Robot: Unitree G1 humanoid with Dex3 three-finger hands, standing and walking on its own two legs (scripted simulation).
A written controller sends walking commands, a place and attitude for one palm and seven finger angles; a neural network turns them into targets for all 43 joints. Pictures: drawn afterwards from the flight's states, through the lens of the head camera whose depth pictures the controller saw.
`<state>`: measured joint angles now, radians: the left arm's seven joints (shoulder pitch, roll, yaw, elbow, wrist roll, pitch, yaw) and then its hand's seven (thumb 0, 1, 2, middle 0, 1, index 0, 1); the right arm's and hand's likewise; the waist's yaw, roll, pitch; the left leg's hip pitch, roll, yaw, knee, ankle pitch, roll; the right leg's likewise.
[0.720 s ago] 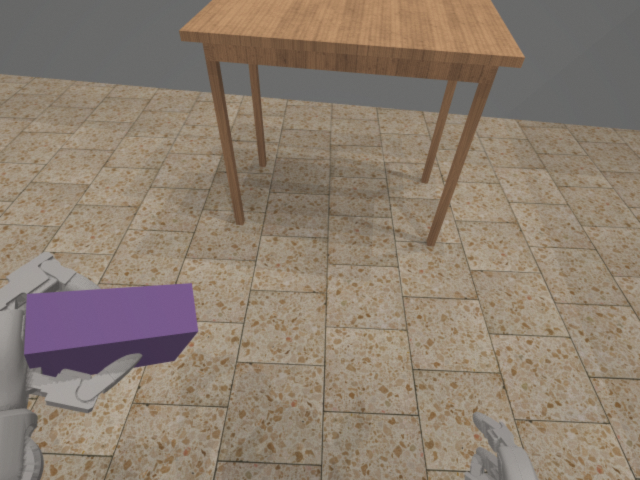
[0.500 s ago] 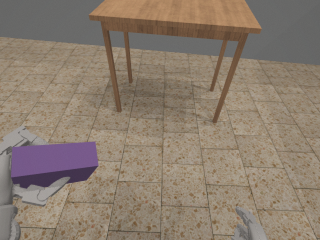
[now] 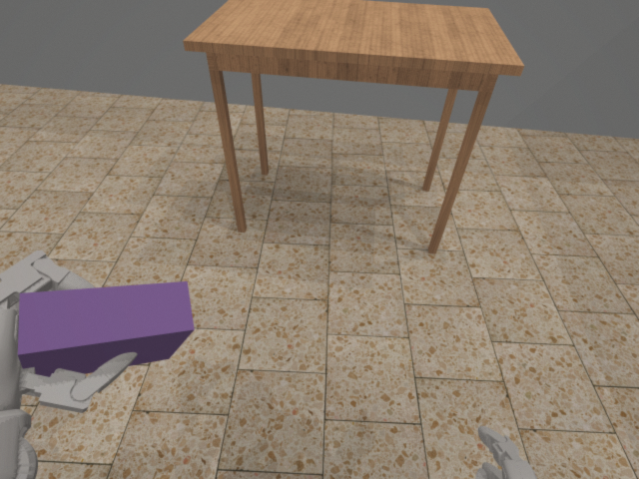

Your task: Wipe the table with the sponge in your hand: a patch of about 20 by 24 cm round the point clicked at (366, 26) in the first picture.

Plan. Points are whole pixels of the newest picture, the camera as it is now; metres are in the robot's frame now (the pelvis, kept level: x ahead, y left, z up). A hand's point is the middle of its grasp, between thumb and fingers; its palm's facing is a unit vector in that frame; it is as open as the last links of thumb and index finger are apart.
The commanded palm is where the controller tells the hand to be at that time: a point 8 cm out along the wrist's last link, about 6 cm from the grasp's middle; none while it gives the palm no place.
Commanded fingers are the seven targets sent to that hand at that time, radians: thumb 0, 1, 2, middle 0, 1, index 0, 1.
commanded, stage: walk to a spot facing it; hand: left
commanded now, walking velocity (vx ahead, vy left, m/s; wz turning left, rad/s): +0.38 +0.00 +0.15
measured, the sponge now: (133, 329) +0.23 +0.20 +0.14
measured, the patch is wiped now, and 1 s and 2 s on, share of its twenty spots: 0.00 0.00 0.00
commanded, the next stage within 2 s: turn to face it in 1.72 s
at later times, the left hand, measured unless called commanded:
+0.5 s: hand (111, 240) +0.31 +0.24 +0.18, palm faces +0.44 -0.80 -0.40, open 9.2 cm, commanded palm +0.26 +0.28 +0.18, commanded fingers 0.00 0.10 1.30 -1.20 -1.60 -1.20 -1.60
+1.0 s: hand (173, 170) +0.43 +0.21 +0.19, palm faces +0.53 -0.72 -0.46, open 9.2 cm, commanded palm +0.37 +0.25 +0.18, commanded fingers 0.00 0.10 1.30 -1.20 -1.60 -1.20 -1.60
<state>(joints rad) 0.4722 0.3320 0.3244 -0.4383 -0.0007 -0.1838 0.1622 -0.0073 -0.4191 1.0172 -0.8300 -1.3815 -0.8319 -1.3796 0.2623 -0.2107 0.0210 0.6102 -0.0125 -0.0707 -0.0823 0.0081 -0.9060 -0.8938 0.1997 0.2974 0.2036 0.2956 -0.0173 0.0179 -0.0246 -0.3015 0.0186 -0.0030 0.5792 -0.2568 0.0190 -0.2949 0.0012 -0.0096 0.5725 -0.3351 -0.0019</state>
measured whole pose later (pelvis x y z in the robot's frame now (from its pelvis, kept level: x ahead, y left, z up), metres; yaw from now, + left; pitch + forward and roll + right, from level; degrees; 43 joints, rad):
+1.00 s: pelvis +0.26 -0.06 +0.01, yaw +10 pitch -1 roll +2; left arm 0.51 0.38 0.38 -0.55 -0.02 -0.23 0.15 -0.01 -0.42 1.02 -0.83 -1.38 -0.83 -1.38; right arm 0.24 -0.26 -0.04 0.60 0.00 -0.02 -0.06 0.01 -0.91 -0.89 0.19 0.30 0.20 0.29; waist 0.00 -0.03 0.06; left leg -0.52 0.11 0.15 0.80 -0.27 -0.01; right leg -0.17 -0.10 -0.28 0.50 -0.31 -0.04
